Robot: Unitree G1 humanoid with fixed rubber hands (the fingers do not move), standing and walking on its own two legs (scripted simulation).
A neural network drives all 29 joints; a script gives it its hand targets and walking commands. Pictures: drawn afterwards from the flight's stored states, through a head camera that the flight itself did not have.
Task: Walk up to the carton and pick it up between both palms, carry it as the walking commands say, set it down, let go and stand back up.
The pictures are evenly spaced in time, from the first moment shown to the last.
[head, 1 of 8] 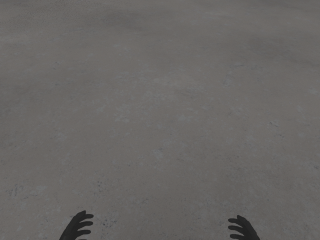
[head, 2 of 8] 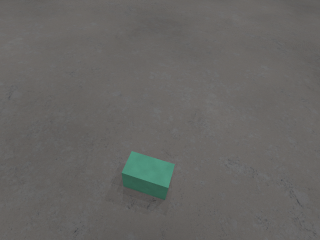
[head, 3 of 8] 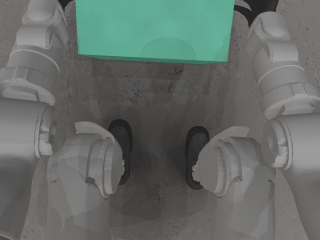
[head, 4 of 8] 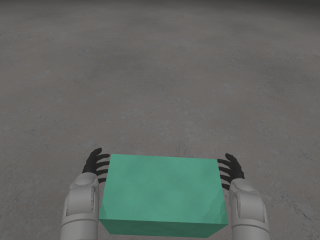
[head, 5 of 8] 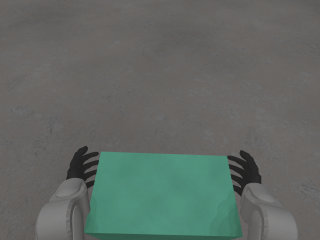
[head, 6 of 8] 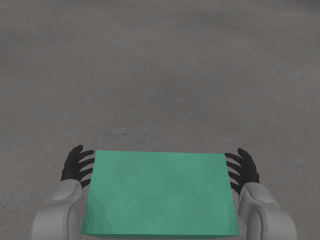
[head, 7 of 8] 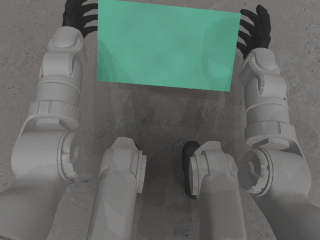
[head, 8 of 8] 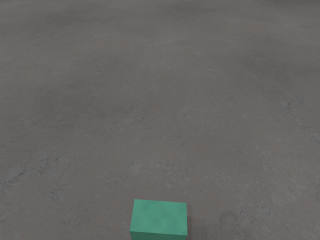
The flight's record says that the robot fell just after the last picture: no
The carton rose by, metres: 0.71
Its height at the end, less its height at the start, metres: +0.00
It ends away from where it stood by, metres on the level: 1.90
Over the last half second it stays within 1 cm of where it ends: yes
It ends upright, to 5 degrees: yes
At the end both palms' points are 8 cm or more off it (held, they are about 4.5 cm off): yes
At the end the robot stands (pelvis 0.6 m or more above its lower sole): yes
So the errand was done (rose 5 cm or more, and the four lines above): yes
